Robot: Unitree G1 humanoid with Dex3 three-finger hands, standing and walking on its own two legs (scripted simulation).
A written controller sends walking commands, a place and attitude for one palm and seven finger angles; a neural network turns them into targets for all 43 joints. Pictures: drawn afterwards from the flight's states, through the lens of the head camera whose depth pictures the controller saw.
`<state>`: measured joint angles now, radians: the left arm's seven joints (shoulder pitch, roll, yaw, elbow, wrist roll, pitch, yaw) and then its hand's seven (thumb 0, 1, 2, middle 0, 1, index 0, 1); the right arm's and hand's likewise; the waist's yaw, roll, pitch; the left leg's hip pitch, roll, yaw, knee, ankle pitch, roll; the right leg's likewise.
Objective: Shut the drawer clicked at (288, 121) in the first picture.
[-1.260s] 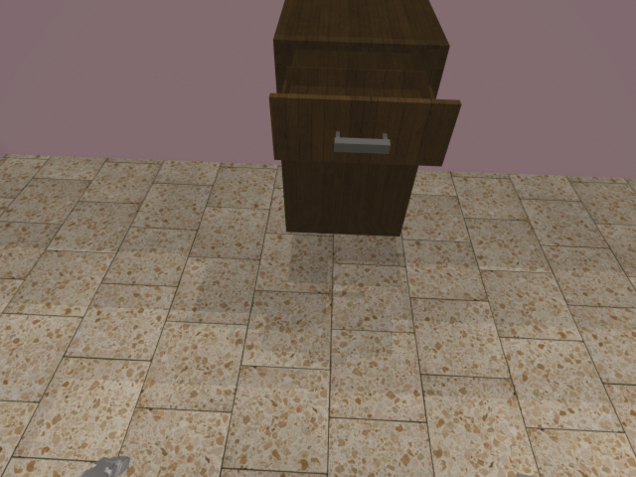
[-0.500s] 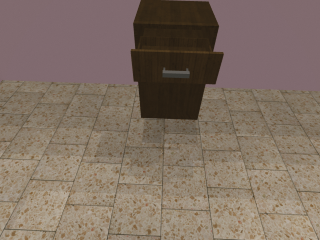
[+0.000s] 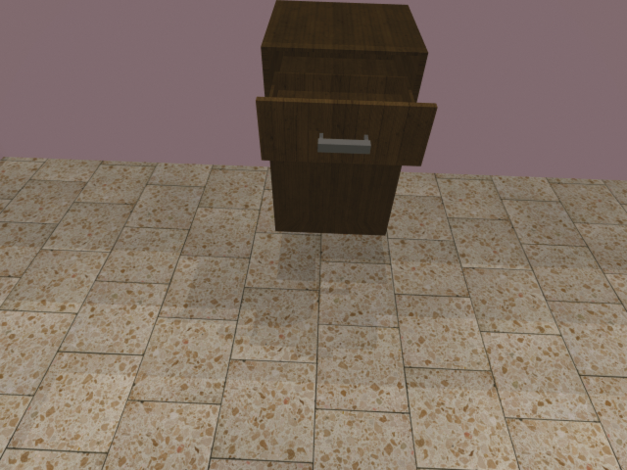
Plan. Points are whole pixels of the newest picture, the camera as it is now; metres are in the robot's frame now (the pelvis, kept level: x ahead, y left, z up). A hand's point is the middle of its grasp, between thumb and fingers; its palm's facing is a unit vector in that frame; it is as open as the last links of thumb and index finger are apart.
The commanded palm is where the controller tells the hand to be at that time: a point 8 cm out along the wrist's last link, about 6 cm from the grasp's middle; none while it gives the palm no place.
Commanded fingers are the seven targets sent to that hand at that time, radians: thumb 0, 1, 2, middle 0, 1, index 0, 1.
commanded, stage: look at it before walking up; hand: left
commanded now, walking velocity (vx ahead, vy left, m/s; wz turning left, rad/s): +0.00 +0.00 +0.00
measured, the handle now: (343, 141) +0.89 -0.03 -0.08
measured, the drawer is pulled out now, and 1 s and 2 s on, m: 0.30 0.30 0.30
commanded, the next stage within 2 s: take the last steps up to it in 0.20 s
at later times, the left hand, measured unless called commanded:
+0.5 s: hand out of the picture +0.05 +0.22 -0.17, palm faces -0.03 -0.96 -0.27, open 7.4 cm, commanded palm none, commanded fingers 0.00 0.90 0.90 -0.20 -0.30 -0.20 -0.30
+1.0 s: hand out of the picture +0.07 +0.05 -0.18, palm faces +0.01 -0.99 -0.12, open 7.4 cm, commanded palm none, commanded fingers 0.00 0.90 0.90 -0.20 -0.30 -0.20 -0.30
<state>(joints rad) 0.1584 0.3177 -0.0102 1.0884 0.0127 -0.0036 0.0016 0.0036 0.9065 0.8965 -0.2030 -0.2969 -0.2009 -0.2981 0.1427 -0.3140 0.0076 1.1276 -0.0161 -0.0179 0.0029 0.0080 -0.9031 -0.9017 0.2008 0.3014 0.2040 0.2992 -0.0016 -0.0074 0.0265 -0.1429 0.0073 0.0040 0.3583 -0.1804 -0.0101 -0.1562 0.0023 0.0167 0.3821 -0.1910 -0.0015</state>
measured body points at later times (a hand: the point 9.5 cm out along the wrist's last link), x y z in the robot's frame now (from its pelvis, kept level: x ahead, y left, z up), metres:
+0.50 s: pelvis +0.02 +0.00 +0.00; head +0.00 +0.00 +0.45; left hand +0.05 +0.27 -0.15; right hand +0.06 -0.27 -0.15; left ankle +0.01 +0.13 -0.75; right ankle +0.01 -0.12 -0.74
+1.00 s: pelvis +0.14 -0.10 -0.01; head +0.15 -0.09 +0.44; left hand +0.08 +0.10 -0.17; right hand +0.16 -0.33 -0.16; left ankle +0.18 +0.01 -0.67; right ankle +0.08 -0.14 -0.75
